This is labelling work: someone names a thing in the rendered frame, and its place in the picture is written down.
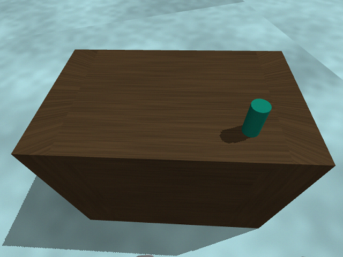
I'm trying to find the can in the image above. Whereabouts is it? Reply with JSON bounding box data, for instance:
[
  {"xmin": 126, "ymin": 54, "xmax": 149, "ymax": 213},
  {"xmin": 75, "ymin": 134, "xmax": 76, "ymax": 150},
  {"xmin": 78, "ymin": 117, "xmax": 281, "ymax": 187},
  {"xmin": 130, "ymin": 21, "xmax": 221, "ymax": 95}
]
[{"xmin": 242, "ymin": 99, "xmax": 272, "ymax": 138}]

